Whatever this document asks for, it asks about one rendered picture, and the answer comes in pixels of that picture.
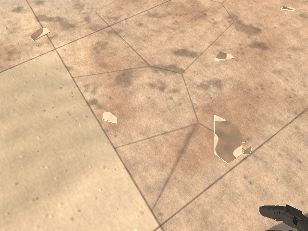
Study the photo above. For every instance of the robot right hand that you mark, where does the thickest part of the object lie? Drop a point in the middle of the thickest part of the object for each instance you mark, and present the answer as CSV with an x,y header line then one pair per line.
x,y
288,214

